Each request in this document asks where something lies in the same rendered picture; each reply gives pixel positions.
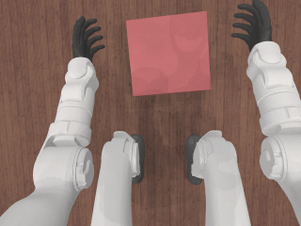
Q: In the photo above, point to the right robot forearm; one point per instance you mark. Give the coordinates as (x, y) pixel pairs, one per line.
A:
(275, 92)

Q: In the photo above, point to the left robot forearm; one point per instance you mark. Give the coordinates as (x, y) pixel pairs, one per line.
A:
(75, 109)

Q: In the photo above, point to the robot left shin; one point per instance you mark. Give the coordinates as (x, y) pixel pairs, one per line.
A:
(118, 134)

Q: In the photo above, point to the robot right hand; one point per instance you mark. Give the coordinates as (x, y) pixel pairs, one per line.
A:
(260, 29)

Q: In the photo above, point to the robot right thigh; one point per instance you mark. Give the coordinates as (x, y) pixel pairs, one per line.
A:
(224, 192)

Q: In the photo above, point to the robot left hand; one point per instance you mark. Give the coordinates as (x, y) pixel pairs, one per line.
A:
(80, 43)

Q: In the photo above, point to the left robot upper arm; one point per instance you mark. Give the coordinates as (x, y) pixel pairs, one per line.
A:
(60, 174)

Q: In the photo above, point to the right robot upper arm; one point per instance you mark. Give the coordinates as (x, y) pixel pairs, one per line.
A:
(280, 160)

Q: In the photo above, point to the carton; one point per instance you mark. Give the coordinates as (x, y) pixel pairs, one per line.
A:
(169, 54)

